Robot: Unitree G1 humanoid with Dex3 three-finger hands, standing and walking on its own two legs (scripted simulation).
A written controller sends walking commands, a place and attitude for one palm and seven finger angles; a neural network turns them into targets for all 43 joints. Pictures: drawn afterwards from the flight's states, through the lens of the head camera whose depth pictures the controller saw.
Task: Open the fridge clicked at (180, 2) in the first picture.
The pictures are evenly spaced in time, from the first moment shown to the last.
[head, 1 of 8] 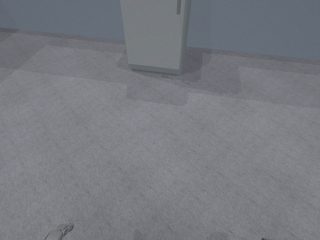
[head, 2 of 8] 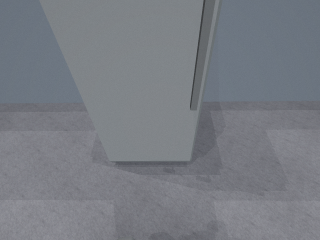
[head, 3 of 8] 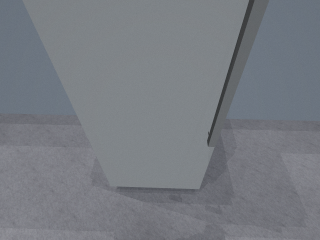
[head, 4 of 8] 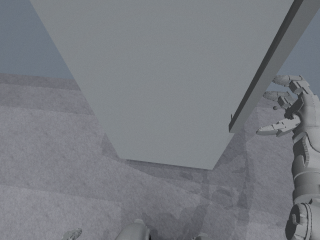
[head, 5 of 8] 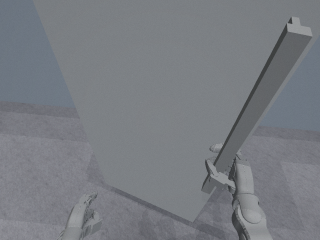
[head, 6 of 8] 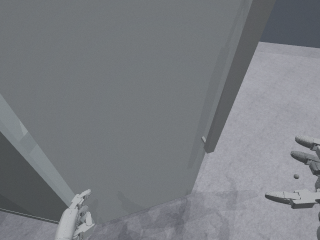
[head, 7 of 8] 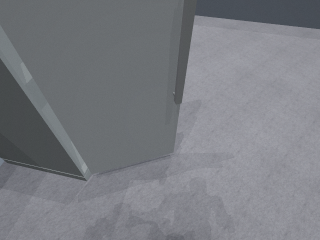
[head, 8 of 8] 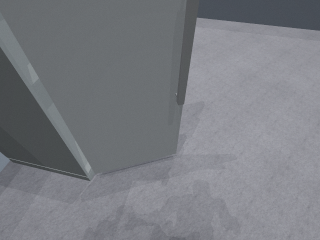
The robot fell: no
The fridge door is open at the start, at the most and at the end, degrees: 0 69 61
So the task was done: yes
